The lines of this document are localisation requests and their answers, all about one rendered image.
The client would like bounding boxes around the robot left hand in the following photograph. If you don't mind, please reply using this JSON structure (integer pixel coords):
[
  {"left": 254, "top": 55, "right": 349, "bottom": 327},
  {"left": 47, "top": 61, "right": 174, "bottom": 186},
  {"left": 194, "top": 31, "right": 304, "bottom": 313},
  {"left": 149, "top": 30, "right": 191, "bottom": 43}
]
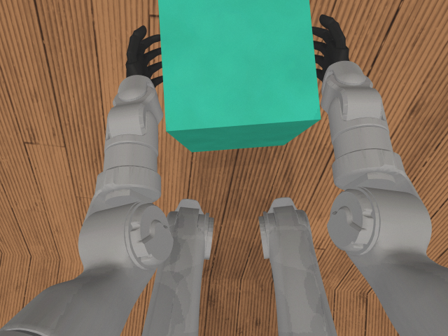
[{"left": 126, "top": 25, "right": 163, "bottom": 88}]

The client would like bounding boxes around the carton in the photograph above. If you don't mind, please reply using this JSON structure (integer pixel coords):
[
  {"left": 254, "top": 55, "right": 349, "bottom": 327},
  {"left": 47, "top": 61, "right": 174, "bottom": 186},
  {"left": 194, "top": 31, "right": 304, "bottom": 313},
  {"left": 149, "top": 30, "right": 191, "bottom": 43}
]
[{"left": 158, "top": 0, "right": 321, "bottom": 152}]

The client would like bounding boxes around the robot left upper arm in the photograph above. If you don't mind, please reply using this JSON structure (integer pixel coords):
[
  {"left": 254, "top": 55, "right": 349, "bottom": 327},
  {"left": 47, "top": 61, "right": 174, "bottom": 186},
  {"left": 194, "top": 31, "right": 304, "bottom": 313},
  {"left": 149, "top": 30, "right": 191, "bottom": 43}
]
[{"left": 0, "top": 201, "right": 174, "bottom": 336}]

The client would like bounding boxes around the left robot shin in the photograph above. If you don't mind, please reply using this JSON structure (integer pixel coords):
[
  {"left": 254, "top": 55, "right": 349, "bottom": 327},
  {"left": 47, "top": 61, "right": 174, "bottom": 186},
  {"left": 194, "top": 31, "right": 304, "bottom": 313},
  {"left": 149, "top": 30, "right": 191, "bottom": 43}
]
[{"left": 167, "top": 199, "right": 204, "bottom": 227}]

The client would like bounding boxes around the robot right upper arm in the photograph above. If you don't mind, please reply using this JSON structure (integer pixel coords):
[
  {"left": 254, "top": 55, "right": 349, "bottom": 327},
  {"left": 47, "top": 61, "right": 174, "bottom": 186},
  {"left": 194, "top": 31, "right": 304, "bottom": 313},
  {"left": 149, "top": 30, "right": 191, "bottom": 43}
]
[{"left": 327, "top": 186, "right": 448, "bottom": 336}]

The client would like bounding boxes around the robot left forearm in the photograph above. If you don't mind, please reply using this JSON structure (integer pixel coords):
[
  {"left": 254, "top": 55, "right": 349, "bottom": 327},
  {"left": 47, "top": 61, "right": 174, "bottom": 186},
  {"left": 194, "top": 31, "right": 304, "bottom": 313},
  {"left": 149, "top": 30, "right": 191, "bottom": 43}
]
[{"left": 83, "top": 75, "right": 163, "bottom": 223}]

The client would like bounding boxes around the robot right hand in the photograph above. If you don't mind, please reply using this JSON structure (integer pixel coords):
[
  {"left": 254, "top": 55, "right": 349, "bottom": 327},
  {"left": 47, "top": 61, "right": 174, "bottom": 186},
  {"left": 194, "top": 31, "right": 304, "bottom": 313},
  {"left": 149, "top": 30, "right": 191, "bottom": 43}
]
[{"left": 312, "top": 15, "right": 349, "bottom": 83}]

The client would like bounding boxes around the left robot thigh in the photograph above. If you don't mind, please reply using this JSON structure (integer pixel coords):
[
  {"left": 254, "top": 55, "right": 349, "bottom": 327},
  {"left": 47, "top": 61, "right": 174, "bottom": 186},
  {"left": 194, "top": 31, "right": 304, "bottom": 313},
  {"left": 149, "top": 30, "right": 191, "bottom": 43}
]
[{"left": 142, "top": 207, "right": 214, "bottom": 336}]

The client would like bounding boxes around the robot right forearm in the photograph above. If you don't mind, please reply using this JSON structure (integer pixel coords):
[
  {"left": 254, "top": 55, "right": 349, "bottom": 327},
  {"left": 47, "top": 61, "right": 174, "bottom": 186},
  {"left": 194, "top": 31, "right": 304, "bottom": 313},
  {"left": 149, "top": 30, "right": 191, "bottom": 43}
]
[{"left": 321, "top": 61, "right": 432, "bottom": 233}]

